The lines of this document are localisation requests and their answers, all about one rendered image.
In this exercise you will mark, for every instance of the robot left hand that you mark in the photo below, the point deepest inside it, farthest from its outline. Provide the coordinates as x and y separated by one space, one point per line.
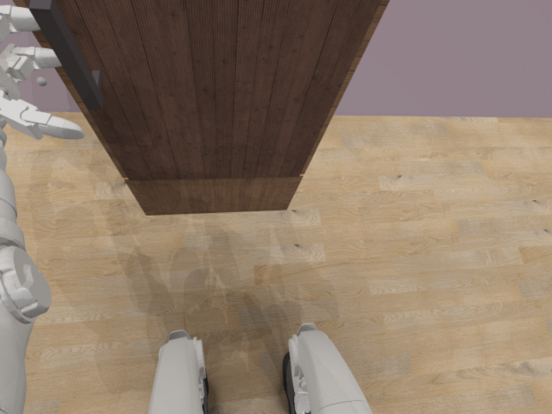
15 67

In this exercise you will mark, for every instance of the handle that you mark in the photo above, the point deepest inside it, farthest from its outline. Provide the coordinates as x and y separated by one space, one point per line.
53 26

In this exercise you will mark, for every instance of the right robot thigh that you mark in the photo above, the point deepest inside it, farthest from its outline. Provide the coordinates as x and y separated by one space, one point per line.
331 387

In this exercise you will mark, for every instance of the robot right shin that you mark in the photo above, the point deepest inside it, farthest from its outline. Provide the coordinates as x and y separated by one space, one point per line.
301 395

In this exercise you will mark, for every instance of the cupboard door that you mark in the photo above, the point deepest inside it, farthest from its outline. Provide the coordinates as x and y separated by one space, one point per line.
216 89

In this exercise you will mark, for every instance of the left robot forearm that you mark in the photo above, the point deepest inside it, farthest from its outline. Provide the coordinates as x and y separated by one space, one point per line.
10 233

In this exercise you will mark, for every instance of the left robot upper arm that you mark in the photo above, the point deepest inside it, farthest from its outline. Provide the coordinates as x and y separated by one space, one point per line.
24 295

